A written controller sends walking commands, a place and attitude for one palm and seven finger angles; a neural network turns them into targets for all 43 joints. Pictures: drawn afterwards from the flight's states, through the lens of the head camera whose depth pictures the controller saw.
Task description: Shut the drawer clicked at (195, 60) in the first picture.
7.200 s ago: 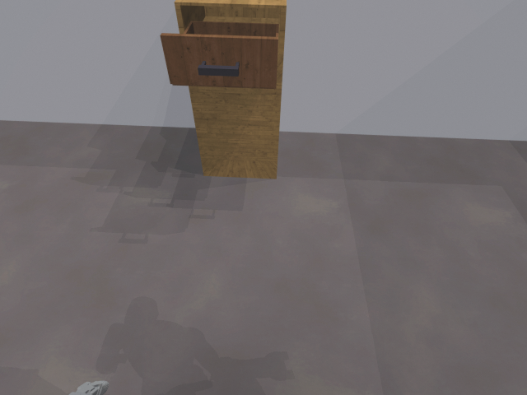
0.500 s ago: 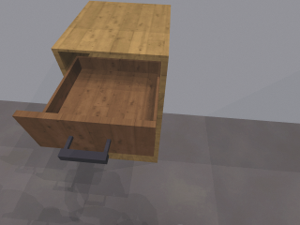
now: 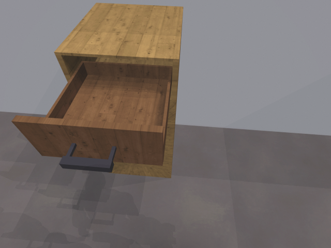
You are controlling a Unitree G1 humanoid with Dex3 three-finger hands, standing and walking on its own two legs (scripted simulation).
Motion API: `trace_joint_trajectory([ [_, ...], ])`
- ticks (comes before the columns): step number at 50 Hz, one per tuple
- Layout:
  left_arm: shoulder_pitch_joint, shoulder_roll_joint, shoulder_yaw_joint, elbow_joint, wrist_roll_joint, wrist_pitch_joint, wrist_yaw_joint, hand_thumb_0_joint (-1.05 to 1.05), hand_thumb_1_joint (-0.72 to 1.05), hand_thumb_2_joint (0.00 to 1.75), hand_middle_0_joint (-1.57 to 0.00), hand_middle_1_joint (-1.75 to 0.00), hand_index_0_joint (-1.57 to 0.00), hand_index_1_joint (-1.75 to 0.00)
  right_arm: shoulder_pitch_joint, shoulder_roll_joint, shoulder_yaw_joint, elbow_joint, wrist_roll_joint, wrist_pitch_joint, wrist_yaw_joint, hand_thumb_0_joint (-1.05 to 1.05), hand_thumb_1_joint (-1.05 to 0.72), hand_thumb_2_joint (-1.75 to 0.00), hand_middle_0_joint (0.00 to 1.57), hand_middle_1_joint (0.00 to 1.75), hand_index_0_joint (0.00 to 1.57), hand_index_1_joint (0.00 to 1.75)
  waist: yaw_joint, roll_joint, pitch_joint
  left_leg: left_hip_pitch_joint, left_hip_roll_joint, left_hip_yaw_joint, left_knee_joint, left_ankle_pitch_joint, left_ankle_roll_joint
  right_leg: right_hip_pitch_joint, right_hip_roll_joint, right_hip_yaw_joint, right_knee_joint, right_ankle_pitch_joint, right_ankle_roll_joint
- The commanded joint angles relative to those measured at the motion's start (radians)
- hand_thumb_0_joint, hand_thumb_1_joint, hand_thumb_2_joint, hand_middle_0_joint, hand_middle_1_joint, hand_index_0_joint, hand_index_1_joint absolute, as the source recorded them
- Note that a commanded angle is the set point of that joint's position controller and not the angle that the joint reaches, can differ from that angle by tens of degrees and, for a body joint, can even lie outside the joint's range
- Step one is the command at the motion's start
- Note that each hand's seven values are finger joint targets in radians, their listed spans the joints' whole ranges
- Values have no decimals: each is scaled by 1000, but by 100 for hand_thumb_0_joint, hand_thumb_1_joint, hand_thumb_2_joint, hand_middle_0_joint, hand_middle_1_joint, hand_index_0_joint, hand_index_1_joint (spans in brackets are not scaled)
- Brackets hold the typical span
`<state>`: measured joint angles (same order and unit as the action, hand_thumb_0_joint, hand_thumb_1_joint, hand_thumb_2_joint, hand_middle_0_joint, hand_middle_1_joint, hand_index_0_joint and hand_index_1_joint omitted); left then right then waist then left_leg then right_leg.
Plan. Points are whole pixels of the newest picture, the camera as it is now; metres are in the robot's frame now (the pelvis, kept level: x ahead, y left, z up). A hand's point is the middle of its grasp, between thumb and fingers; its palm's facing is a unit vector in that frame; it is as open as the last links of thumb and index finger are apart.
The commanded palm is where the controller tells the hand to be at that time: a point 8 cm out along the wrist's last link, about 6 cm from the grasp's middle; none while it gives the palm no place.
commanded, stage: come to a stop and stand still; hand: left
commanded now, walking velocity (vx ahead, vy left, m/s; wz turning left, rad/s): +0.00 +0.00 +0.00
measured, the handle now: (90, 156) +0.32 +0.22 +0.02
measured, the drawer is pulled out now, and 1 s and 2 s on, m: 0.29 0.29 0.29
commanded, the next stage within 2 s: look again from close up in 0.50 s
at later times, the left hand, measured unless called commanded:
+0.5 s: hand out of the picture -0.05 +0.23 -0.16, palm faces +0.02 -0.97 -0.24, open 7.4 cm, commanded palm none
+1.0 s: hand out of the picture -0.01 +0.20 -0.16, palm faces +0.02 -0.98 -0.19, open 7.3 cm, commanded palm none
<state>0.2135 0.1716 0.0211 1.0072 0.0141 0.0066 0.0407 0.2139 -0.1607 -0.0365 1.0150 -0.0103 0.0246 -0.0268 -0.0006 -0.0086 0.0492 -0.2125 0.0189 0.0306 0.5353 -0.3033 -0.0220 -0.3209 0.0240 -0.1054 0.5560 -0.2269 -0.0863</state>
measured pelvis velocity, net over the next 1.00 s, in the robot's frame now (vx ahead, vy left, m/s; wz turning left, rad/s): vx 0.00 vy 0.03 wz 0.00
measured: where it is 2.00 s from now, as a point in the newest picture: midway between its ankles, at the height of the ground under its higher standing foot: outside the picture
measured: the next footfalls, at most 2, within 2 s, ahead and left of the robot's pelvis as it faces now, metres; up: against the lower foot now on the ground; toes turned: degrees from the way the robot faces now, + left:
none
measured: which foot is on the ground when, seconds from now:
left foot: down 0.00-1.00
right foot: down 0.00-1.00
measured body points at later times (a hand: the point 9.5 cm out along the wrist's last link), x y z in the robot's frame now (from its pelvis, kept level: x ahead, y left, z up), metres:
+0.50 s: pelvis -0.05 +0.04 +0.00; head -0.04 +0.02 +0.45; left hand -0.05 +0.28 -0.14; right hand -0.04 -0.18 -0.17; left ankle -0.01 +0.13 -0.73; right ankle +0.02 -0.06 -0.73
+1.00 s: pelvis +0.00 +0.03 +0.01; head +0.01 +0.02 +0.46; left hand -0.01 +0.25 -0.14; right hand -0.01 -0.18 -0.15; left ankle -0.01 +0.13 -0.73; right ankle +0.03 -0.06 -0.73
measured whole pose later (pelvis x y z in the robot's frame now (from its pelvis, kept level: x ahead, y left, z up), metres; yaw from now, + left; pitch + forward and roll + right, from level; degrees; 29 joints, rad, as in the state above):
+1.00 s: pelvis +0.00 +0.03 +0.01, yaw +0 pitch +0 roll +1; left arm 0.30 0.14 -0.02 1.10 0.00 -0.02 0.02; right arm 0.30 -0.14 0.03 1.11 -0.02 -0.02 -0.03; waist 0.00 0.01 0.02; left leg -0.17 -0.03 0.05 0.41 -0.24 0.03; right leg -0.25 0.01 -0.05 0.44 -0.19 -0.04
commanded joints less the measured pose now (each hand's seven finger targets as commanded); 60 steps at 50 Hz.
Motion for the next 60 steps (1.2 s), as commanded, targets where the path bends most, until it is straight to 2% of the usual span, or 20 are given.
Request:
trace_joint_trajectory([
  [1,34,174,34,-85,10,-30,22,0,90,90,-20,-30,-20,-30,84,-61,-7,-95,-8,-8,6,0,-90,-90,20,30,20,30,-18,29,-83,-46,20,1,39,-89,24,51,-292,362,-244,-92,-64],
  [3,-14,167,31,-100,11,-16,12,0,90,90,-20,-30,-20,-30,130,-66,-6,-90,-9,-10,15,0,-90,-90,20,30,20,30,-46,29,26,5,21,-17,-13,-54,38,-134,-224,276,-249,-324,-31],
  [5,-3,148,28,-105,11,-4,5,0,90,90,-20,-30,-20,-30,158,-80,-7,-93,-17,-14,19,0,-90,-90,20,30,20,30,-41,63,83,-57,43,-68,-113,-111,59,-162,-149,203,-179,-330,-1],
  [7,36,119,24,-101,7,6,-3,0,90,90,-20,-30,-20,-30,127,-128,-7,-117,-25,-19,17,0,-90,-90,20,30,20,30,-15,125,129,-245,118,-194,-286,-324,93,-62,-63,109,-58,-253,40],
  [9,118,82,18,-74,10,13,-11,0,90,90,-20,-30,-20,-30,36,-159,-7,-139,-18,-22,14,0,-90,-90,20,30,20,30,37,129,112,-391,166,-228,-363,-369,123,114,-34,59,116,-99,56],
  [11,162,66,13,-62,10,15,-15,0,90,90,-20,-30,-20,-30,6,-150,0,-142,-13,-24,11,0,-90,-90,20,30,20,30,59,116,74,-387,147,-197,-345,-319,123,153,-41,69,141,-67,61],
  [14,158,73,12,-63,9,5,-18,0,90,90,-20,-30,-20,-30,27,-143,4,-126,-13,-25,11,0,-90,-90,20,30,20,30,44,41,66,-324,112,-177,-282,-312,109,128,-60,130,9,-100,53],
  [15,146,84,11,-65,9,0,-17,0,90,90,-20,-30,-20,-30,44,-132,7,-116,-13,-26,11,0,-90,-90,20,30,20,30,30,28,73,-276,88,-171,-267,-277,99,89,-73,156,-56,-121,43],
  [19,89,122,15,-71,2,-21,-12,0,90,90,-20,-30,-20,-30,173,-109,9,-63,-15,-16,16,0,-90,-90,20,30,20,30,-34,-185,25,-56,-2,-61,-58,-135,67,-129,-180,324,-267,-447,-9],
  [21,46,127,19,-74,-1,-19,-7,0,90,90,-20,-30,-20,-30,221,-87,11,-33,-14,-11,14,0,-90,-90,20,30,20,30,-64,-167,13,57,-17,-36,25,-70,55,-230,-201,324,-299,-456,-23],
  [23,36,123,20,-72,-3,-19,-9,0,90,90,-20,-30,-20,-30,240,-77,15,-15,-15,-19,15,0,-90,-90,20,30,20,30,-66,-94,3,63,-3,-56,-30,-65,60,-222,-170,276,-249,-399,-7],
  [26,90,88,12,-48,-4,-16,-14,0,90,90,-20,-30,-20,-30,165,-105,16,-25,-18,-43,9,0,-90,-90,20,30,20,30,-11,99,38,-145,98,-198,-282,-236,86,-33,-79,177,-107,-209,29],
  [27,114,78,10,-37,0,-15,-15,0,90,90,-20,-30,-20,-30,131,-112,17,-29,-17,-45,8,0,-90,-90,20,30,20,30,10,109,37,-210,116,-213,-318,-278,92,47,-69,156,-80,-155,35],
  [30,146,61,0,-3,3,-19,-17,0,90,90,-20,-30,-20,-30,102,-100,24,-18,-11,-49,5,0,-90,-90,20,30,20,30,29,73,48,-227,95,-184,-313,-214,88,115,-79,171,-99,-75,31],
  [33,142,64,-6,15,-2,-26,-16,0,90,90,-20,-30,-20,-30,128,-89,29,8,-10,-51,4,0,-90,-90,20,30,20,30,16,61,29,-167,68,-143,-278,-163,74,97,-107,208,-160,-110,27],
  [37,128,66,-9,21,-1,-26,-15,0,90,90,-20,-30,-20,-30,158,-82,30,27,-11,-41,5,0,-90,-90,20,30,20,30,1,6,81,-153,58,-126,-257,-163,69,34,-117,223,-211,-197,28],
  [40,127,67,-10,26,-3,-31,-14,0,90,90,-20,-30,-20,-30,176,-73,35,41,-10,-44,5,0,-90,-90,20,30,20,30,-7,-19,49,-96,54,-110,-242,-86,67,32,-122,227,-226,-174,25],
  [44,128,61,-17,39,-8,-43,-13,0,90,90,-20,-30,-20,-30,171,-70,43,55,-5,-59,3,0,-90,-90,20,30,20,30,-7,-18,-14,-45,56,-95,-221,45,62,98,-131,222,-209,-19,27],
  [48,136,55,-21,57,-9,-49,-9,0,90,90,-20,-30,-20,-30,157,-70,48,70,-2,-66,-3,0,-90,-90,20,30,20,30,-2,-11,-28,-9,63,-82,-210,150,59,137,-133,208,-187,137,30],
  [60,139,62,-22,78,-10,-44,-5,0,90,90,-20,-30,-20,-30,137,-63,52,101,-1,-61,-11,0,-90,-90,20,30,20,30,1,13,-9,29,74,-72,-215,210,52,171,-130,192,-182,230,27],
])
